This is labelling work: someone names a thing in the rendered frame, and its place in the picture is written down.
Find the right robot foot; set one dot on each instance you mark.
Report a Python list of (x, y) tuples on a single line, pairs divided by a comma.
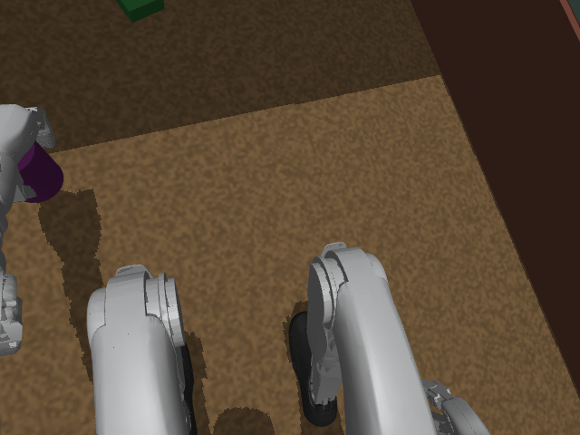
[(317, 414)]

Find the right robot hand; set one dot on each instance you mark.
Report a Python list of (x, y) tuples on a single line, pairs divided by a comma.
[(458, 417)]

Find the left robot foot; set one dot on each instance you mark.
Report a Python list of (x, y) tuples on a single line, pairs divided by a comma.
[(189, 382)]

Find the bed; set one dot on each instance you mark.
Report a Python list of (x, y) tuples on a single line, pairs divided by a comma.
[(512, 68)]

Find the left robot hand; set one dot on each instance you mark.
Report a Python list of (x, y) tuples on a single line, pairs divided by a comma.
[(19, 128)]

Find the left robot arm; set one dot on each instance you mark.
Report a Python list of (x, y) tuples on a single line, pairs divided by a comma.
[(11, 326)]

